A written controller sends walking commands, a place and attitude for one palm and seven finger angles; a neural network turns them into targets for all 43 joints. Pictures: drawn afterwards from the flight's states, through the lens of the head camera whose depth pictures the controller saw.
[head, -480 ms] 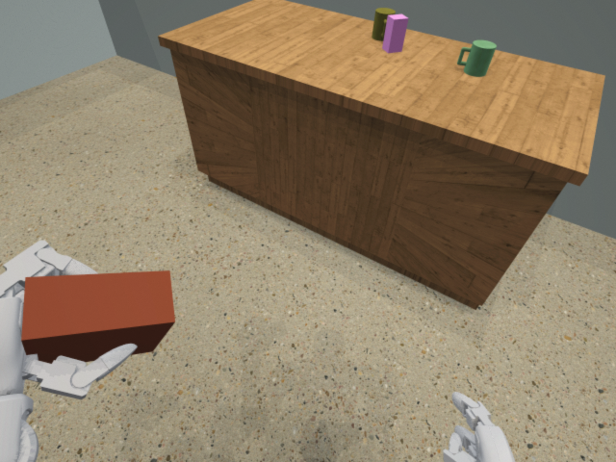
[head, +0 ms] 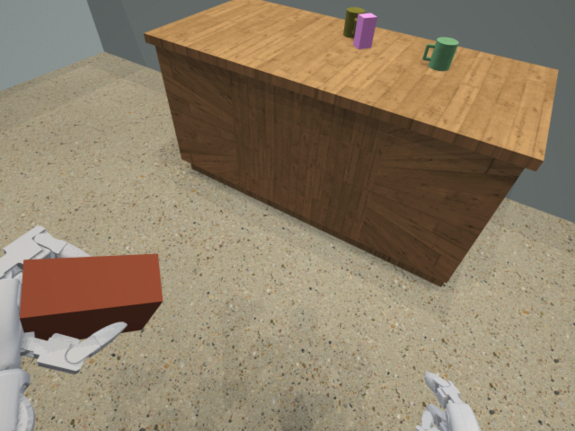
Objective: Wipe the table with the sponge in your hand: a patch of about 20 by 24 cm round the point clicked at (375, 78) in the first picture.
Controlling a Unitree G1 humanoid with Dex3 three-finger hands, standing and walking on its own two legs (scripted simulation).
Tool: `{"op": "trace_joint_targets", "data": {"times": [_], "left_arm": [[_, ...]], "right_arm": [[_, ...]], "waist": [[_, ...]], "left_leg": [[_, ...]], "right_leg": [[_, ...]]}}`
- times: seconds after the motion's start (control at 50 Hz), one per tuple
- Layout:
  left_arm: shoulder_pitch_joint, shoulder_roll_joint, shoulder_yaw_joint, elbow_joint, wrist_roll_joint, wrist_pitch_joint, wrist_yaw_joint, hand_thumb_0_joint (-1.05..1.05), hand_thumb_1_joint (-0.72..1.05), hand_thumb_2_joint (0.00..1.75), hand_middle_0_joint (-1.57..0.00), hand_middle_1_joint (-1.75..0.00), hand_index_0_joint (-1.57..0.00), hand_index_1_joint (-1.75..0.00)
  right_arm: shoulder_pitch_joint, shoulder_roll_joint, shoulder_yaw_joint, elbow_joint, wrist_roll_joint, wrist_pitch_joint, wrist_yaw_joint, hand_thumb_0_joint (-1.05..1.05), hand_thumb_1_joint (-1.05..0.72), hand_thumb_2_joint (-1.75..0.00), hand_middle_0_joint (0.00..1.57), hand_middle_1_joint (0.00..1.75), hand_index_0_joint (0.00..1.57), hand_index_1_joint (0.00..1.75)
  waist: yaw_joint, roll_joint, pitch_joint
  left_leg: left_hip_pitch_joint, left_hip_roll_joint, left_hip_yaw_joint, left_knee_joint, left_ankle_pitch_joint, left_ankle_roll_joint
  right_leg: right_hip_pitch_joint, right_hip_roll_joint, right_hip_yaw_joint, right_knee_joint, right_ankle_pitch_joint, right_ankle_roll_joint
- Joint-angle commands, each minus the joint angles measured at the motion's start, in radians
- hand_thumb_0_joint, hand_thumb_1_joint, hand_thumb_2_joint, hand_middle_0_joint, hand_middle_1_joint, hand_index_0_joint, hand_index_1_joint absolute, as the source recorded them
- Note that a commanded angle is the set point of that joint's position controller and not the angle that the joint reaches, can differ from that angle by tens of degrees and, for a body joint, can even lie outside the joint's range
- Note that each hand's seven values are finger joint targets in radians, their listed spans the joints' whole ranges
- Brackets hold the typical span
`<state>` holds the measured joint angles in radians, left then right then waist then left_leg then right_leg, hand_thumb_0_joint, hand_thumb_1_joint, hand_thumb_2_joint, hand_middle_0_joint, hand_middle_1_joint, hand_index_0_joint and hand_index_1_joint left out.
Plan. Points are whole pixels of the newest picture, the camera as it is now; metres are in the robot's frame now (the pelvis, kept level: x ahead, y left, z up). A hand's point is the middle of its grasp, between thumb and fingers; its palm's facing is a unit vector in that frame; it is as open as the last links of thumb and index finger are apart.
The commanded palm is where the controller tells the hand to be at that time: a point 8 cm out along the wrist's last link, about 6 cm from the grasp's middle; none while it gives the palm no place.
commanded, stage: walk to a spot facing it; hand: left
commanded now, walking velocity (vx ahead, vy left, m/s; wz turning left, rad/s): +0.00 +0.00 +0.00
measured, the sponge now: (111, 298) +0.22 +0.21 +0.14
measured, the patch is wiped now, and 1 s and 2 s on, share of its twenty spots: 0.00 0.00 0.00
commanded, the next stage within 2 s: none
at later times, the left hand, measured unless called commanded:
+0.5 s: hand out of the picture +0.20 +0.31 +0.17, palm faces +0.56 -0.73 -0.39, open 9.6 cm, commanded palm +0.14 +0.33 +0.18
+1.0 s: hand (58, 259) +0.26 +0.28 +0.15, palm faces +0.63 -0.57 -0.52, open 9.6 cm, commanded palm +0.19 +0.30 +0.18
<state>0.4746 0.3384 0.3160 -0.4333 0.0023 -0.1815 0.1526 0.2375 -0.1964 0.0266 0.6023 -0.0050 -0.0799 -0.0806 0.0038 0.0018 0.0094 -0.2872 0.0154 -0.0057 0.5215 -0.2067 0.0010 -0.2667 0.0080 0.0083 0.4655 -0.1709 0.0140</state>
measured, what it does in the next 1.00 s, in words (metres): walks ahead, turning left: right foot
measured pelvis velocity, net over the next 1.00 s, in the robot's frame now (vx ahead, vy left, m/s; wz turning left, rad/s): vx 0.17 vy -0.02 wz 0.44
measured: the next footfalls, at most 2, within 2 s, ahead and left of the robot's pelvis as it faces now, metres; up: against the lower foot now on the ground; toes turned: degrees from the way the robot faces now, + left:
right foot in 0.78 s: +0.19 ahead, -0.09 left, +0.00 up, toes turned +11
left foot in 1.28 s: +0.29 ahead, +0.18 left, +0.00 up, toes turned +42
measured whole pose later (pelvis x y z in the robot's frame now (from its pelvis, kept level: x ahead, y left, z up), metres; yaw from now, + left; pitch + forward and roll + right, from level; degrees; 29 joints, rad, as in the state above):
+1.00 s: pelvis +0.17 -0.02 +0.01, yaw +25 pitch +1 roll +3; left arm 0.52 0.35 0.33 -0.43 0.00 -0.18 0.12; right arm 0.20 -0.26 -0.04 0.63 -0.02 -0.03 -0.08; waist -0.01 0.01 0.03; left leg -0.65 0.06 0.03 1.31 -0.30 -0.05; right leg -0.15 -0.08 -0.24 0.48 -0.34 -0.05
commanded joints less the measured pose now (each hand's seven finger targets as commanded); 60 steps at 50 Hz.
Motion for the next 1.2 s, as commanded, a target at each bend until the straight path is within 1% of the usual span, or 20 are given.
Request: {"op": "trace_joint_targets", "data": {"times": [0.0,0.14,0.22,0.26,0.28,0.3,0.32,0.34,0.4,0.5,0.64,0.72,0.74,0.76,0.78,0.86,0.9,1.04,1.14,1.18], "left_arm": [[-0.093,0.165,0.112,-0.231,-0.014,-0.077,0.024,0.00,0.10,1.30,-1.20,-1.60,-1.20,-1.60],[-0.109,0.181,0.119,-0.240,-0.008,-0.051,0.038,0.00,0.10,1.30,-1.20,-1.60,-1.20,-1.60],[-0.113,0.213,0.160,-0.296,-0.016,-0.062,0.049,0.00,0.10,1.30,-1.20,-1.60,-1.20,-1.60],[-0.083,0.206,0.167,-0.299,-0.020,-0.066,0.048,0.00,0.10,1.30,-1.20,-1.60,-1.20,-1.60],[-0.078,0.192,0.151,-0.315,-0.021,-0.066,0.040,0.00,0.10,1.30,-1.20,-1.60,-1.20,-1.60],[-0.080,0.172,0.133,-0.359,-0.021,-0.071,0.032,0.00,0.10,1.30,-1.20,-1.60,-1.20,-1.60],[-0.113,0.181,0.127,-0.379,0.010,-0.083,0.036,0.00,0.10,1.30,-1.20,-1.60,-1.20,-1.60],[-0.143,0.221,0.157,-0.349,0.027,-0.090,0.035,0.00,0.10,1.30,-1.20,-1.60,-1.20,-1.60],[-0.146,0.183,0.130,-0.350,0.017,-0.095,0.025,0.00,0.10,1.30,-1.20,-1.60,-1.20,-1.60],[-0.020,0.135,0.103,-0.320,-0.009,-0.084,0.001,0.00,0.10,1.30,-1.20,-1.60,-1.20,-1.60],[-0.060,0.166,0.127,-0.330,-0.020,-0.074,-0.011,0.00,0.10,1.30,-1.20,-1.60,-1.20,-1.60],[-0.067,0.180,0.142,-0.329,-0.020,-0.060,-0.013,0.00,0.10,1.30,-1.20,-1.60,-1.20,-1.60],[-0.056,0.206,0.157,-0.309,-0.015,-0.055,-0.011,0.00,0.10,1.30,-1.20,-1.60,-1.20,-1.60],[-0.064,0.243,0.179,-0.296,-0.010,-0.043,-0.003,0.00,0.10,1.30,-1.20,-1.60,-1.20,-1.60],[-0.089,0.262,0.205,-0.286,-0.031,-0.036,0.008,0.00,0.10,1.30,-1.20,-1.60,-1.20,-1.60],[0.037,0.216,0.178,-0.171,-0.018,-0.060,-0.009,0.00,0.10,1.30,-1.20,-1.60,-1.20,-1.60],[-0.011,0.215,0.172,-0.190,-0.015,-0.071,-0.009,0.00,0.10,1.30,-1.20,-1.60,-1.20,-1.60],[-0.098,0.242,0.182,-0.310,-0.018,-0.082,0.025,0.00,0.10,1.30,-1.20,-1.60,-1.20,-1.60],[-0.021,0.229,0.215,-0.354,-0.023,-0.070,0.059,0.00,0.10,1.30,-1.20,-1.60,-1.20,-1.60],[-0.022,0.227,0.209,-0.360,-0.026,-0.071,0.066,0.00,0.10,1.30,-1.20,-1.60,-1.20,-1.60]], "right_arm": [[-0.107,-0.123,-0.049,-0.153,0.003,-0.056,-0.007,0.00,-0.90,-0.90,0.20,0.30,0.20,0.30],[-0.104,-0.113,-0.054,-0.154,-0.006,-0.026,-0.008,0.00,-0.90,-0.90,0.20,0.30,0.20,0.30],[-0.095,-0.096,-0.052,-0.142,-0.008,-0.038,-0.005,0.00,-0.90,-0.90,0.20,0.30,0.20,0.30],[-0.075,-0.092,-0.050,-0.139,-0.011,-0.037,-0.005,0.00,-0.90,-0.90,0.20,0.30,0.20,0.30],[-0.071,-0.108,-0.055,-0.143,-0.008,-0.034,-0.009,0.00,-0.90,-0.90,0.20,0.30,0.20,0.30],[-0.084,-0.142,-0.068,-0.150,0.000,-0.038,-0.009,0.00,-0.90,-0.90,0.20,0.30,0.20,0.30],[-0.085,-0.112,-0.057,-0.147,-0.002,-0.047,-0.002,0.00,-0.90,-0.90,0.20,0.30,0.20,0.30],[-0.094,-0.102,-0.049,-0.133,-0.009,-0.058,0.002,0.00,-0.90,-0.90,0.20,0.30,0.20,0.30],[-0.066,-0.121,-0.076,-0.105,-0.010,-0.080,0.009,0.00,-0.90,-0.90,0.20,0.30,0.20,0.30],[-0.051,-0.114,-0.072,-0.087,0.002,-0.091,0.019,0.00,-0.90,-0.90,0.20,0.30,0.20,0.30],[-0.063,-0.110,-0.070,-0.087,-0.010,-0.091,0.008,0.00,-0.90,-0.90,0.20,0.30,0.20,0.30],[-0.110,-0.099,-0.062,-0.107,-0.007,-0.069,0.010,0.00,-0.90,-0.90,0.20,0.30,0.20,0.30],[-0.108,-0.089,-0.063,-0.105,-0.002,-0.059,0.010,0.00,-0.90,-0.90,0.20,0.30,0.20,0.30],[-0.101,-0.068,-0.066,-0.116,-0.002,-0.049,0.010,0.00,-0.90,-0.90,0.20,0.30,0.20,0.30],[-0.140,-0.095,-0.070,-0.129,-0.003,-0.047,0.002,0.00,-0.90,-0.90,0.20,0.30,0.20,0.30],[-0.140,-0.101,-0.074,-0.112,-0.009,-0.006,0.007,0.00,-0.90,-0.90,0.20,0.30,0.20,0.30],[-0.157,-0.090,-0.068,-0.116,-0.009,0.016,0.002,0.00,-0.90,-0.90,0.20,0.30,0.20,0.30],[-0.127,-0.096,-0.088,-0.167,-0.008,0.006,0.010,0.00,-0.90,-0.90,0.20,0.30,0.20,0.30],[-0.093,-0.076,-0.084,-0.208,0.007,-0.002,0.014,0.00,-0.90,-0.90,0.20,0.30,0.20,0.30],[-0.080,-0.074,-0.089,-0.212,0.009,-0.002,0.011,0.00,-0.90,-0.90,0.20,0.30,0.20,0.30]], "waist": [[-0.003,0.079,-0.089],[-0.020,-0.036,-0.024],[-0.014,-0.156,-0.093],[-0.030,-0.078,-0.113],[-0.040,0.060,-0.077],[-0.038,0.358,-0.038],[-0.047,0.391,-0.003],[-0.038,0.270,0.039],[-0.030,0.146,-0.005],[-0.019,0.230,-0.070],[-0.021,0.241,-0.090],[0.007,0.192,-0.130],[0.015,0.064,-0.174],[0.018,-0.220,-0.213],[0.017,-0.248,-0.165],[-0.002,-0.051,0.001],[-0.009,-0.071,-0.004],[0.014,-0.147,-0.013],[0.041,-0.210,-0.111],[0.017,-0.192,-0.192]], "left_leg": [[-0.068,0.067,-0.044,-0.155,-0.114,0.018],[-0.159,0.024,-0.049,0.021,-0.372,0.052],[-0.196,-0.006,0.051,0.175,-0.173,0.027],[-0.033,-0.003,0.050,0.041,-0.169,0.031],[0.039,0.042,-0.060,-0.088,-0.279,0.067],[0.128,0.230,-0.416,-0.250,-0.404,0.144],[0.060,0.343,-0.677,-0.350,-0.493,0.204],[-0.009,0.353,-0.697,-0.362,-0.541,0.212],[0.084,0.269,-0.521,-0.269,-0.234,0.217],[0.148,0.177,-0.331,-0.235,-0.065,0.184],[0.182,0.186,-0.354,-0.183,0.126,0.203],[-0.013,0.143,-0.278,-0.050,0.114,0.142],[-0.163,0.106,-0.213,0.100,0.019,0.109],[-0.399,-0.012,-0.060,0.404,-0.242,0.048],[-0.504,-0.038,-0.032,0.662,-0.350,0.006],[-0.506,0.068,-0.035,0.858,-0.148,-0.040],[-0.523,0.065,0.009,0.855,-0.113,-0.050],[-0.425,0.090,0.165,0.427,-0.047,-0.036],[-0.261,-0.003,0.312,0.143,-0.066,-0.005],[-0.055,-0.082,0.368,0.016,-0.005,0.015]], "right_leg": [[0.090,-0.038,0.055,-0.074,-0.058,-0.014],[-0.052,-0.180,0.142,-0.125,-0.573,-0.079],[0.126,-0.328,0.204,-0.075,-0.307,-0.151],[0.010,-0.286,0.084,0.042,-0.299,-0.109],[-0.138,-0.193,-0.004,0.190,-0.396,-0.056],[-0.336,-0.041,-0.120,0.469,-0.458,0.014],[-0.371,-0.024,-0.039,0.655,-0.457,0.011],[-0.378,-0.081,0.034,0.711,-0.375,0.003],[-0.376,-0.073,0.001,0.670,-0.304,0.027],[-0.309,-0.040,-0.081,0.532,-0.225,0.050],[-0.207,-0.013,-0.122,0.271,-0.276,0.056],[0.164,-0.012,-0.130,-0.074,-0.144,0.031],[0.358,-0.127,-0.007,-0.143,-0.132,-0.015],[0.531,-0.388,0.324,-0.193,-0.203,-0.111],[0.456,-0.530,0.516,-0.215,-0.156,-0.167],[0.201,-0.400,0.178,-0.195,-0.005,-0.129],[0.218,-0.358,0.001,-0.173,0.162,-0.098],[0.302,-0.356,-0.140,-0.138,0.496,-0.107],[0.399,-0.340,-0.200,0.004,0.770,-0.099],[0.346,-0.318,-0.248,0.211,0.853,-0.067]]}}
